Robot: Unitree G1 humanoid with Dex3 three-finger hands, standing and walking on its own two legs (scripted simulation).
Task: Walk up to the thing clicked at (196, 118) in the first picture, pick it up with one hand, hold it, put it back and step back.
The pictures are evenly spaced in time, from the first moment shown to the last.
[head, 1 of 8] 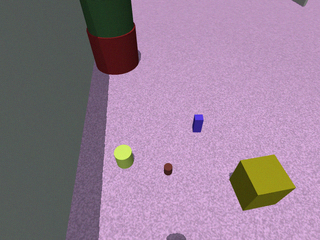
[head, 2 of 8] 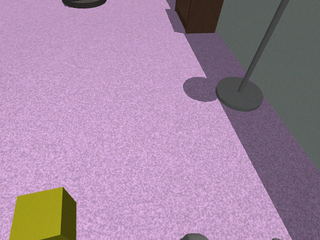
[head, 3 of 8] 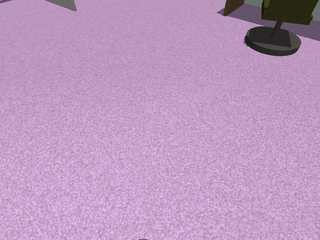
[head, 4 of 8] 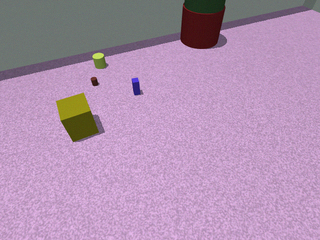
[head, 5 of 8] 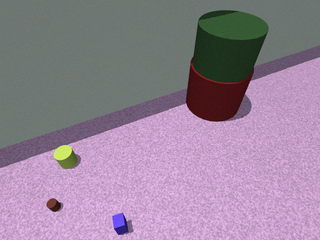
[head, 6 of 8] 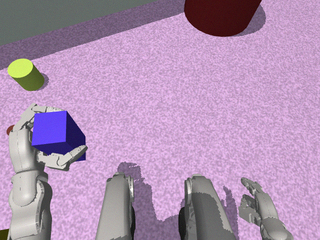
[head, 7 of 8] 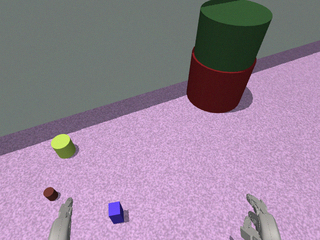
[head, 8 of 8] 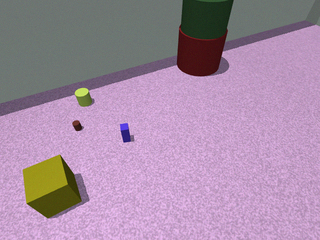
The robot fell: no
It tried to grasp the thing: yes
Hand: left
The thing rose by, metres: 0.69
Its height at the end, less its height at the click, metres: +0.00
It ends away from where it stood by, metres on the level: 0.02
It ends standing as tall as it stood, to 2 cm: yes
